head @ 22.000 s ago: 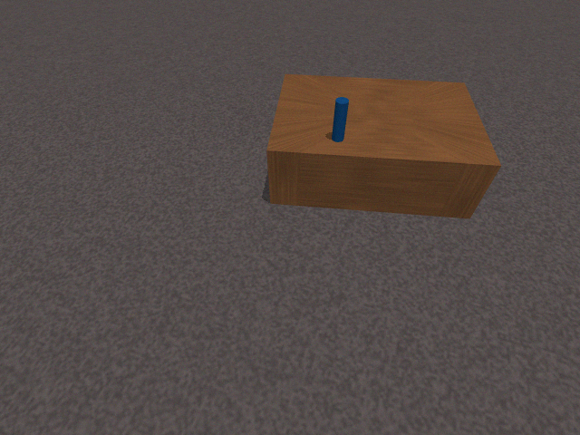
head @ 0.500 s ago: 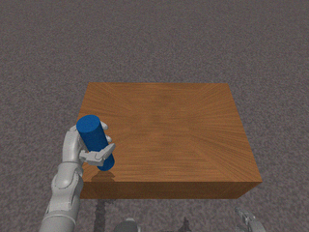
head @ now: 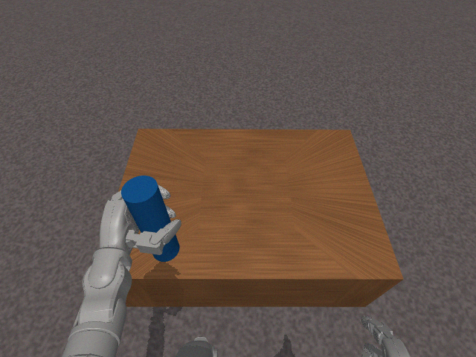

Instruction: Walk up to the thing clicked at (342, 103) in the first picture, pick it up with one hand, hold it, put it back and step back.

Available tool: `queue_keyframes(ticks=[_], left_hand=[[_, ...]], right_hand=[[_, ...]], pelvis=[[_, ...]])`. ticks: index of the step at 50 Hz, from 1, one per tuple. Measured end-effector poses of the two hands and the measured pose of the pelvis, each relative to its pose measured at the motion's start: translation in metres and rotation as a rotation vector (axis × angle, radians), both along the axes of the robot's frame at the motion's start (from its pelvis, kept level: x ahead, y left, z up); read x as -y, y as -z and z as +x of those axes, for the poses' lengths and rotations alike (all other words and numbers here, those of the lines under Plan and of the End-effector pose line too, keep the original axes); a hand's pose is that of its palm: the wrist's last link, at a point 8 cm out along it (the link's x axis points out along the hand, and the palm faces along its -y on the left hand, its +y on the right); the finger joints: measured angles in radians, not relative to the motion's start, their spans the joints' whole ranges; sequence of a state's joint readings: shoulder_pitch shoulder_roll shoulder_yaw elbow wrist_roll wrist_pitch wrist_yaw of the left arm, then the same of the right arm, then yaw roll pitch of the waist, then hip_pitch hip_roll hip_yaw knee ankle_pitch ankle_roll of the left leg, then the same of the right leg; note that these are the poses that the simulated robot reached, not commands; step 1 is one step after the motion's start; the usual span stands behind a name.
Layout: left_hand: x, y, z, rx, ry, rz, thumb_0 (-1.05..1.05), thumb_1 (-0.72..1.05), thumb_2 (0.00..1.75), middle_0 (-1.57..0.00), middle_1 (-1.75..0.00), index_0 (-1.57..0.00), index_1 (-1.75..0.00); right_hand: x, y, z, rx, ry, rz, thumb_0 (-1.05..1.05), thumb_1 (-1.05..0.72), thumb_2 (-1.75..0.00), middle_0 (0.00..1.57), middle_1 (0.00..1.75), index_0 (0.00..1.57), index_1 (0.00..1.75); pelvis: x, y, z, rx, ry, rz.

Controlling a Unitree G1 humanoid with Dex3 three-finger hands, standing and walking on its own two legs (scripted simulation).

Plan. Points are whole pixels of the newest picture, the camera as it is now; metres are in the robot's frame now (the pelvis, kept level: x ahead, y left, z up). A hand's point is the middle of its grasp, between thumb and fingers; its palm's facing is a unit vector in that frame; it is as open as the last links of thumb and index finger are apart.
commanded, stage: hold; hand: left
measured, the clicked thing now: (154, 223) +0.32 +0.16 +0.04
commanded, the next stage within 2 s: crouch in 1.50 s
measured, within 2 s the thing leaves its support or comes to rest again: neither
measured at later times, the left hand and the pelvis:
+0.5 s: hand (158, 217) +0.33 +0.16 +0.05, palm faces +0.02 -1.00 +0.01, open 7.9 cm; pelvis -0.01 +0.00 +0.00, yaw +0 degrees
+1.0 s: hand (157, 217) +0.32 +0.16 +0.05, palm faces +0.02 -1.00 +0.01, open 7.9 cm; pelvis +0.00 +0.00 +0.00, yaw +0 degrees
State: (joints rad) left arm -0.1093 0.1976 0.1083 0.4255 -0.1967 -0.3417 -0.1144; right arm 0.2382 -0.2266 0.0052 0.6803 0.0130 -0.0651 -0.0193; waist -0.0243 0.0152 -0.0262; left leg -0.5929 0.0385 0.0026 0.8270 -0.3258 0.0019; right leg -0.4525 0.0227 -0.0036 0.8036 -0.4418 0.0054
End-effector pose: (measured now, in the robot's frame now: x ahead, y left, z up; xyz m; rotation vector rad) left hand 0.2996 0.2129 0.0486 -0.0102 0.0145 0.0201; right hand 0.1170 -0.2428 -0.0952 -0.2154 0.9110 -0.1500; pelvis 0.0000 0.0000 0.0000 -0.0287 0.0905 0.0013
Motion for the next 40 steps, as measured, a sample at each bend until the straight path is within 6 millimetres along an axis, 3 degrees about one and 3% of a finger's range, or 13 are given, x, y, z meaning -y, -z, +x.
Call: queue_keyframes(ticks=[34,40], left_hand=[[0.0006,-0.0032,-0.0013,0.009,0.002,0.001,0.02,-0.16,1.11,-0.86,-1.21,-0.83,-1.18],[-0.0015,0.0006,0.0059,0.002,-0.01,-0.003,0.02,-0.16,1.11,-0.86,-1.21,-0.83,-1.18]], right_hand=[[0.0002,-0.0014,0.0008,0.01,0.001,-0.001,0.01,-0.91,-0.91,0.2,0.3,0.2,0.29],[-0.002,-0.0018,0.0045,0.018,-0.007,-0.003,0.01,-0.91,-0.91,0.2,0.3,0.2,0.29]], pelvis=[[-0.0004,-0.0013,-0.0007,0.0,0.001,0.001],[0.0005,0.0003,-0.0026,-0.004,-0.003,0.002]])
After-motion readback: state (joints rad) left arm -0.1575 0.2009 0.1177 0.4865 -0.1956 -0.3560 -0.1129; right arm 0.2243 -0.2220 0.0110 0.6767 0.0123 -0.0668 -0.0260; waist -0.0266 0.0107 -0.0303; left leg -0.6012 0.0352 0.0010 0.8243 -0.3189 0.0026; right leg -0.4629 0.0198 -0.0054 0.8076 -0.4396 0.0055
